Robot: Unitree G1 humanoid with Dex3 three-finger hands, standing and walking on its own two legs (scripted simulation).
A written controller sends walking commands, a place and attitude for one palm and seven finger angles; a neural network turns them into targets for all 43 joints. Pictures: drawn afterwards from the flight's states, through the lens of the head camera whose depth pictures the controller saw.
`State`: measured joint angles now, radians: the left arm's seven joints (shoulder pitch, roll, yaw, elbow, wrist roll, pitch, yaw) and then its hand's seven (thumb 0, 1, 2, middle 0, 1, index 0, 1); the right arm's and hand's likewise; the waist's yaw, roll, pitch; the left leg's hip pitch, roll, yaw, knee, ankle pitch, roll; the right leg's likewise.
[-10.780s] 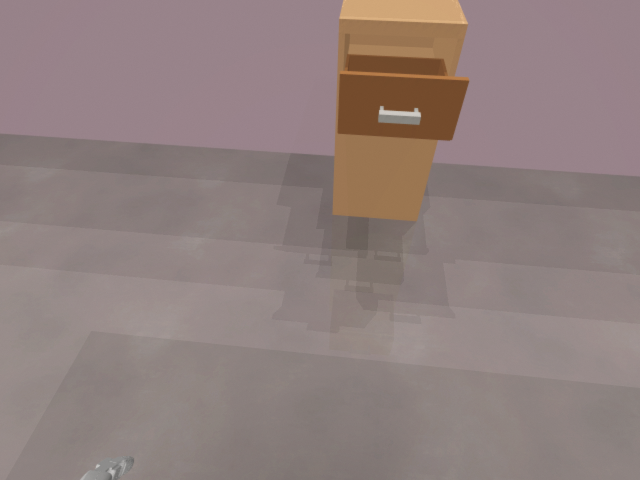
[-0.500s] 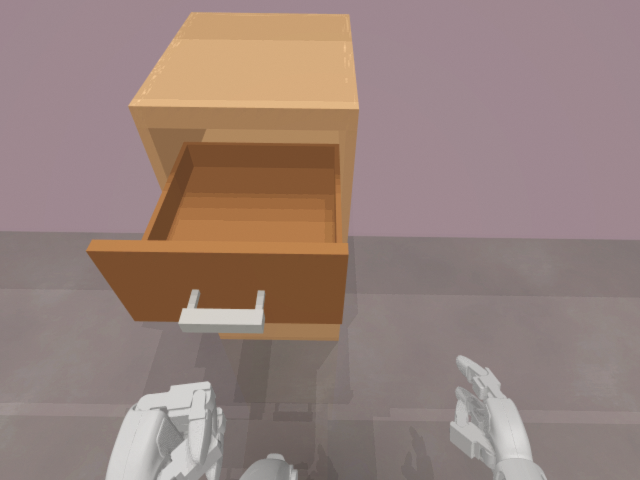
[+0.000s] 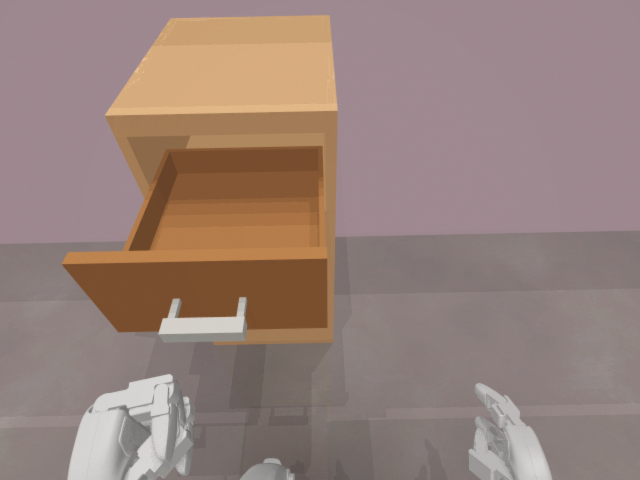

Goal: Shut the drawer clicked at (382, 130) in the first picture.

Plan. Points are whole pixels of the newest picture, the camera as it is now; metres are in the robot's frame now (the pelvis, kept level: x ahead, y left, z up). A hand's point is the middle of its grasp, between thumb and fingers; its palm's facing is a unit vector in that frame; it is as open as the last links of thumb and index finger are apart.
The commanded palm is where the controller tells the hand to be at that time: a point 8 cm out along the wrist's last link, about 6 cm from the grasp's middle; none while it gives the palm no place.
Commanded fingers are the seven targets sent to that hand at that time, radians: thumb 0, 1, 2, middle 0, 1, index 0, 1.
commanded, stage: bring the fist close to the handle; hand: left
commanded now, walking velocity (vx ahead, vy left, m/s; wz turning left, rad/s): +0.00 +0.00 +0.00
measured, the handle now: (206, 316) +0.34 +0.18 +0.00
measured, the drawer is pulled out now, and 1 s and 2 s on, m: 0.28 0.28 0.27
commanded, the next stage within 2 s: push the drawer shut in 1.46 s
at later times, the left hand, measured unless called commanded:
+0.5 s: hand (221, 416) +0.19 +0.12 +0.05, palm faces +0.01 -1.00 -0.03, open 3.3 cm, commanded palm +0.16 +0.19 +0.06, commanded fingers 0.00 0.90 0.90 -1.40 -1.60 -1.40 -1.60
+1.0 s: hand (216, 397) +0.22 +0.14 +0.01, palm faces +0.04 -1.00 -0.01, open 3.3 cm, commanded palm +0.20 +0.19 +0.01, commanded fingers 0.00 0.90 0.90 -1.40 -1.60 -1.40 -1.60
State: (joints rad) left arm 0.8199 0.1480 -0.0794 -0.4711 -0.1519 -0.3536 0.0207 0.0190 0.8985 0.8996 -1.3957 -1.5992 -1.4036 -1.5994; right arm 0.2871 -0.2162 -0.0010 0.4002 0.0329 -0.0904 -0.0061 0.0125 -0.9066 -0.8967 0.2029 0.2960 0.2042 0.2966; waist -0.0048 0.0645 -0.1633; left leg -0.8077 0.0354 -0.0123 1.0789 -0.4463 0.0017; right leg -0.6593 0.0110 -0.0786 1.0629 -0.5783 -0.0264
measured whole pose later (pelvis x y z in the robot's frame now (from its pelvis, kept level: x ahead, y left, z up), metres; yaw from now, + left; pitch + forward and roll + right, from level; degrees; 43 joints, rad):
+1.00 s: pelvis -0.01 +0.00 -0.04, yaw -1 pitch +19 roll -3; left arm 0.43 0.14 -0.02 -0.09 -0.14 -0.48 -0.01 0.02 0.90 0.90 -1.40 -1.60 -1.40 -1.60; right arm 0.19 -0.21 0.00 0.48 -0.01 -0.07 -0.01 0.01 -0.91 -0.90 0.20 0.30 0.21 0.30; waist -0.02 0.04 -0.19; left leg -1.11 0.04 -0.02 1.28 -0.50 0.00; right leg -0.95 0.01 -0.09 1.27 -0.64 -0.03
